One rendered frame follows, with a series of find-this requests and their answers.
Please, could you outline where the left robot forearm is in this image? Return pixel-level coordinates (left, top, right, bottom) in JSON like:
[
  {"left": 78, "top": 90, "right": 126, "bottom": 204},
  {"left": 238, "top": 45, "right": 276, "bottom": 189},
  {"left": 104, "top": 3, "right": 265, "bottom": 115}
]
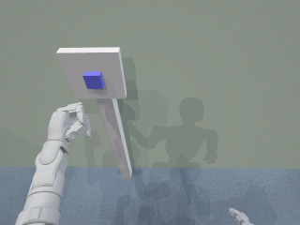
[{"left": 15, "top": 140, "right": 69, "bottom": 225}]

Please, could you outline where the robot right hand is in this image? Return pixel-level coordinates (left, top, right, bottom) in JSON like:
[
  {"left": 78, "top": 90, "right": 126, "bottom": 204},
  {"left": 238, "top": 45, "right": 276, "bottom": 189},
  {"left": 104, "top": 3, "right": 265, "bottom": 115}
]
[{"left": 229, "top": 208, "right": 254, "bottom": 225}]

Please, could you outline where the button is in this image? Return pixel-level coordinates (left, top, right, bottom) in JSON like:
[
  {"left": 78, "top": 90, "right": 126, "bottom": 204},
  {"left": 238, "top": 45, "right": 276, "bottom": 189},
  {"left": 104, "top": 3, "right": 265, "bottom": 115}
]
[{"left": 82, "top": 71, "right": 104, "bottom": 89}]

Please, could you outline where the robot left hand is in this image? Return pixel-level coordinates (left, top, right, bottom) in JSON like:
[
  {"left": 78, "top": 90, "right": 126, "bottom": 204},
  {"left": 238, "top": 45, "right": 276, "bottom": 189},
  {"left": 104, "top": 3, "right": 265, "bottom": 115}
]
[{"left": 47, "top": 102, "right": 92, "bottom": 147}]

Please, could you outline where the panel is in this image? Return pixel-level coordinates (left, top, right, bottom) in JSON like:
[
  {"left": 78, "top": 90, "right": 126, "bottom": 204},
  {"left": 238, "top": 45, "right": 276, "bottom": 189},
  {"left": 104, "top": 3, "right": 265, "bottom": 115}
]
[{"left": 56, "top": 47, "right": 132, "bottom": 179}]

